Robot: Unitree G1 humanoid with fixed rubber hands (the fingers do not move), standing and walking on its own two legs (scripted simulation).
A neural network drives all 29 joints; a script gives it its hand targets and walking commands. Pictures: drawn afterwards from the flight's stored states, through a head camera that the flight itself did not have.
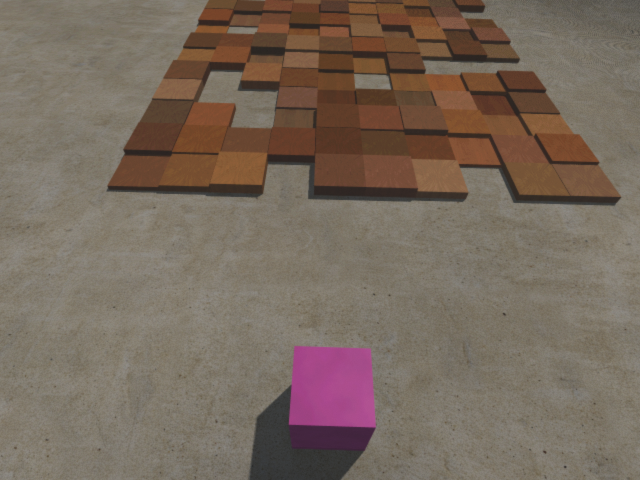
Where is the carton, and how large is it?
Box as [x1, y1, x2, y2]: [289, 346, 375, 450]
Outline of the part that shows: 294,346 289,413 289,429 292,448 364,450 375,427 370,349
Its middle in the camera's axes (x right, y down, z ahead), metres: +0.03 +0.46 +1.08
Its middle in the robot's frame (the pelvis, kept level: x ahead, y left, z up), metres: +0.41 -0.04 -0.65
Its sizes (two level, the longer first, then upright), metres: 0.210 0.200 0.250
